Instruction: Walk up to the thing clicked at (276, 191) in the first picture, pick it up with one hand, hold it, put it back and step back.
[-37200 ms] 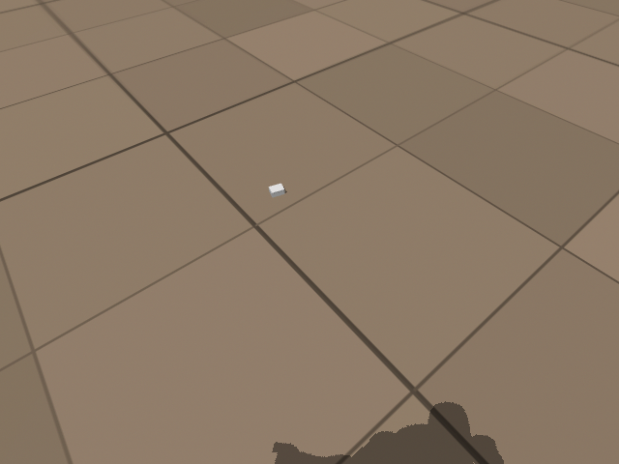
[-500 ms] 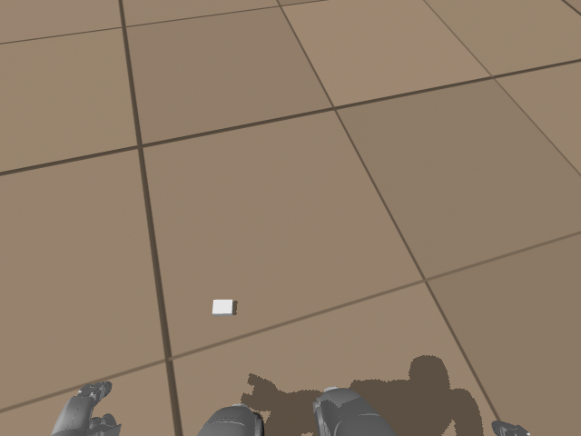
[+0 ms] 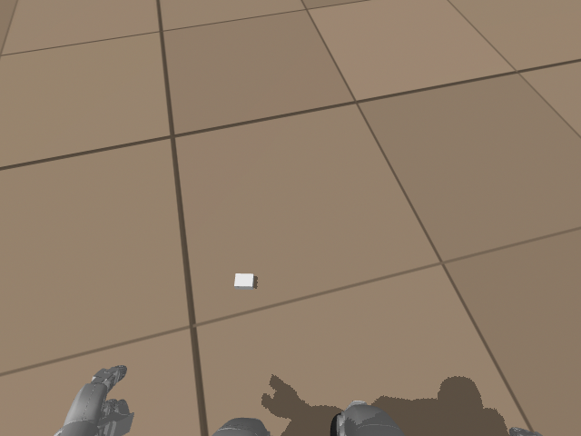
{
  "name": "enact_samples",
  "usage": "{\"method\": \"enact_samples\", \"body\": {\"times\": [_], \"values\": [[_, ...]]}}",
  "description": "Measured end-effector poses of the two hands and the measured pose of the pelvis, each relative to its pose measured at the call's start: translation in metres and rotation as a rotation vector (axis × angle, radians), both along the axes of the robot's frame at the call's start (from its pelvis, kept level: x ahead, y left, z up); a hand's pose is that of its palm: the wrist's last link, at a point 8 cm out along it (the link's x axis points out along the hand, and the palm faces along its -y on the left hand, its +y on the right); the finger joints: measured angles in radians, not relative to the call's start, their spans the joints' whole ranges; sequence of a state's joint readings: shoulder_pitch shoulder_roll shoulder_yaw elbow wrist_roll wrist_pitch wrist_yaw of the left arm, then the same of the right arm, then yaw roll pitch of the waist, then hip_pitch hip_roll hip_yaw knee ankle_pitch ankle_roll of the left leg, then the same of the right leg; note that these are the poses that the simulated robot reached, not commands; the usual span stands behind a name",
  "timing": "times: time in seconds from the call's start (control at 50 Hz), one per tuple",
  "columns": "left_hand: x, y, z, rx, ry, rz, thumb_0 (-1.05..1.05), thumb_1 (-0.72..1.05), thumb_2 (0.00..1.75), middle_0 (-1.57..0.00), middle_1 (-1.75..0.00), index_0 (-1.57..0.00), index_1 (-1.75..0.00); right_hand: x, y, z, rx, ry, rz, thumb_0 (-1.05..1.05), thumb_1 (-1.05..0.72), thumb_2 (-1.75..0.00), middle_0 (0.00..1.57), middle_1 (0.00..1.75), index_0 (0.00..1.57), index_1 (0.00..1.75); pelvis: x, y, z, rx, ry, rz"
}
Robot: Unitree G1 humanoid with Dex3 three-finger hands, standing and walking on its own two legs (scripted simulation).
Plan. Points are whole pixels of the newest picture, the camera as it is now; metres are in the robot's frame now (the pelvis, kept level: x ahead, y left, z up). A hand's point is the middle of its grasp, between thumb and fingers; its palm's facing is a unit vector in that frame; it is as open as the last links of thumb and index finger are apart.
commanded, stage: step back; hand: left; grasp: from above
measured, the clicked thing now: (244, 281) +0.60 +0.21 -0.74
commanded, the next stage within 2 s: none
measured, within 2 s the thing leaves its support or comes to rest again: neither
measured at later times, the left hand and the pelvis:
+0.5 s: hand out of the picture -0.07 +0.23 -0.13, palm faces -0.07 -0.91 -0.41, open 7.3 cm; pelvis -0.15 -0.03 +0.00, yaw -4 degrees
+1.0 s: hand out of the picture -0.22 +0.24 -0.14, palm faces -0.04 -0.91 -0.41, open 7.3 cm; pelvis -0.32 -0.04 +0.00, yaw -3 degrees
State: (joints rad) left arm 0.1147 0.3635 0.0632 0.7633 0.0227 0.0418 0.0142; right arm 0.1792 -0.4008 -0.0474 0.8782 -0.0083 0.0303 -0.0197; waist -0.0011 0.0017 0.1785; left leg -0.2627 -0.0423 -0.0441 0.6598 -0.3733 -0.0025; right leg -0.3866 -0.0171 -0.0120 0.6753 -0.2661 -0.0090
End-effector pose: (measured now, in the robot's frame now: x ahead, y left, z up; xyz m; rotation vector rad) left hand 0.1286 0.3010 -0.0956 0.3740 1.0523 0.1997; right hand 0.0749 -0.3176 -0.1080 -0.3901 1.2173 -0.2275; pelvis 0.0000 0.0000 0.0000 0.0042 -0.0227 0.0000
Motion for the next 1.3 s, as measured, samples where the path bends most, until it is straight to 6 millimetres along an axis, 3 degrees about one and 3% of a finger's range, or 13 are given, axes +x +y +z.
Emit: {"method": "enact_samples", "body": {"times": [0.12, 0.24, 0.4, 0.5, 0.64, 0.74, 0.84, 0.96, 1.06, 1.18, 1.3], "values": [[-0.039, 0.008, -0.008, -0.021, 0.049, 0.021, 0.00, 0.90, 0.90, -0.20, -0.30, -0.21, -0.30, -0.032, 0.012, 0.016, -0.002, -0.027, 0.007, 0.00, -0.90, -0.90, 0.20, 0.30, 0.21, 0.30, -0.033, 0.004, 0.007, -0.014, -0.015, -0.014], [-0.086, 0.007, -0.008, -0.014, 0.090, 0.015, 0.00, 0.91, 0.90, -0.20, -0.30, -0.21, -0.30, -0.052, 0.007, 0.025, -0.014, -0.093, 0.001, 0.01, -0.90, -0.90, 0.20, 0.31, 0.21, 0.30, -0.067, -0.002, 0.010, -0.023, -0.007, -0.049], [-0.154, -0.014, -0.012, 0.028, 0.132, -0.010, 0.00, 0.91, 0.90, -0.20, -0.30, -0.21, -0.30, -0.095, -0.024, 0.003, 0.012, -0.159, -0.015, 0.00, -0.90, -0.90, 0.20, 0.31, 0.21, 0.30, -0.126, -0.024, -0.007, -0.035, -0.021, -0.087], [-0.200, -0.029, 0.005, 0.026, 0.140, 0.005, 0.00, 0.90, 0.90, -0.20, -0.30, -0.21, -0.30, -0.139, -0.033, -0.001, 0.036, -0.103, -0.058, 0.00, -0.90, -0.90, 0.20, 0.30, 0.20, 0.30, -0.154, -0.031, 0.004, 0.015, -0.020, -0.076], [-0.224, -0.025, 0.015, 0.051, 0.060, 0.018, 0.01, 0.90, 0.90, -0.21, -0.30, -0.21, -0.30, -0.207, -0.030, -0.005, 0.031, 0.002, -0.027, 0.00, -0.90, -0.90, 0.20, 0.30, 0.20, 0.30, -0.196, -0.031, 0.006, 0.024, -0.009, -0.023], [-0.240, -0.013, 0.001, 0.032, -0.001, 0.021, 0.00, 0.90, 0.90, -0.21, -0.30, -0.21, -0.30, -0.243, -0.019, -0.010, 0.014, 0.031, 0.005, 0.01, -0.90, -0.90, 0.20, 0.30, 0.20, 0.30, -0.234, -0.023, -0.005, 0.027, -0.020, 0.019], [-0.274, -0.012, -0.002, 0.008, 0.031, 0.037, 0.00, 0.90, 0.90, -0.20, -0.30, -0.21, -0.30, -0.274, -0.011, 0.003, 0.021, 0.007, 0.015, 0.01, -0.90, -0.90, 0.20, 0.30, 0.21, 0.30, -0.268, -0.022, 0.003, 0.000, -0.025, 0.009], [-0.330, -0.019, -0.003, 0.006, 0.077, 0.029, 0.00, 0.91, 0.90, -0.20, -0.30, -0.21, -0.30, -0.291, -0.021, 0.012, 0.007, -0.074, 0.020, 0.01, -0.90, -0.90, 0.20, 0.31, 0.21, 0.30, -0.308, -0.031, 0.005, -0.014, -0.011, -0.031], [-0.386, -0.032, -0.009, 0.038, 0.127, 0.019, 0.00, 0.91, 0.90, -0.20, -0.30, -0.21, -0.30, -0.309, -0.041, -0.001, 0.022, -0.138, 0.018, 0.00, -0.90, -0.90, 0.20, 0.31, 0.21, 0.30, -0.350, -0.044, -0.006, -0.028, -0.016, -0.063], [-0.456, -0.042, 0.007, 0.048, 0.173, 0.052, 0.00, 0.90, 0.90, -0.21, -0.30, -0.21, -0.30, -0.354, -0.047, -0.002, 0.049, -0.102, -0.011, 0.00, -0.90, -0.90, 0.20, 0.30, 0.20, 0.30, -0.388, -0.051, 0.005, 0.018, -0.012, -0.050], [-0.490, -0.032, 0.015, 0.073, 0.111, 0.089, 0.01, 0.90, 0.90, -0.21, -0.30, -0.21, -0.30, -0.412, -0.045, -0.010, 0.045, 0.002, 0.026, 0.00, -0.90, -0.90, 0.20, 0.30, 0.20, 0.30, -0.421, -0.049, 0.005, 0.016, -0.008, 0.008]]}}
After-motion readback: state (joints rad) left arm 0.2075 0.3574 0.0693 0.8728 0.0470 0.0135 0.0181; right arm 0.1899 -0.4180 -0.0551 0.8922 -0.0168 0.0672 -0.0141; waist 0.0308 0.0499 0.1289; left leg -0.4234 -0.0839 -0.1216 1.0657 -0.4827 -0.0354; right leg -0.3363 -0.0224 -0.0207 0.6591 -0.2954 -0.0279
